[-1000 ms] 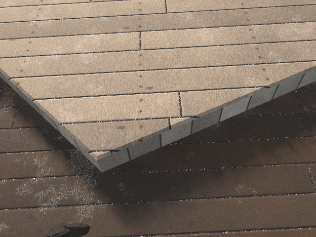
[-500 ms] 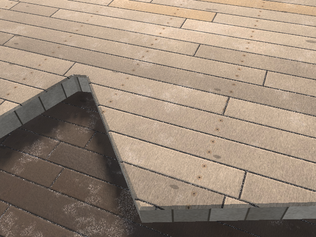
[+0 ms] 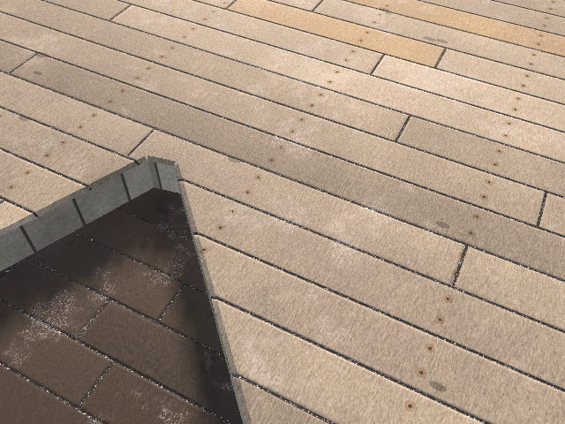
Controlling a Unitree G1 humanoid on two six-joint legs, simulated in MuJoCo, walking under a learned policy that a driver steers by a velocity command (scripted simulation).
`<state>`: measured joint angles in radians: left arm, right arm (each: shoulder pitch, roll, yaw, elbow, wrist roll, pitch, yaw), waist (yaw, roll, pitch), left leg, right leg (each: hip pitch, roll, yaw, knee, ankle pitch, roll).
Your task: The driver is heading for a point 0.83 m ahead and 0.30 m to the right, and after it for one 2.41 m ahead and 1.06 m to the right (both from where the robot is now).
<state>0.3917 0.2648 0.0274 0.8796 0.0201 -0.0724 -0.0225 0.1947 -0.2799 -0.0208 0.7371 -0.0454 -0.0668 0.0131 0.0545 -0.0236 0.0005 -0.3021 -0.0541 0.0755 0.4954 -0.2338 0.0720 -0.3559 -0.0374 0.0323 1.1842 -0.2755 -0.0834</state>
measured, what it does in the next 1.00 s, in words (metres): climbs, turning right: right foot 0.13 m higher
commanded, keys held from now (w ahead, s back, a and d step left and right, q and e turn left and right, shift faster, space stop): w+e+shift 0.02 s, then e+shift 0.74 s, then shift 0.24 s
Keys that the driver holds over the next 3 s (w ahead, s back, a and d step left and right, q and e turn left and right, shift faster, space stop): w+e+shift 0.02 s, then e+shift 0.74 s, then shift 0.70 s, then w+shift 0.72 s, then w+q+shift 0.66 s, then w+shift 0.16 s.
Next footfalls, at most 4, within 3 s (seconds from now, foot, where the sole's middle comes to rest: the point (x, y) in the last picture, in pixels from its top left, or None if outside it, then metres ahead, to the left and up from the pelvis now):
0.34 right None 0.44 -0.07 -0.64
1.06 left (315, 337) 0.65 -0.02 -0.64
1.40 right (371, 416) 0.47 -0.13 -0.64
2.16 right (494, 264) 0.88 -0.47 -0.64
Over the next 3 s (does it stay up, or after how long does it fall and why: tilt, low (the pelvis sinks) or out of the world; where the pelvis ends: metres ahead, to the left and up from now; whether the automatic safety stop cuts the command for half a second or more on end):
stays up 1.45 -0.76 0.12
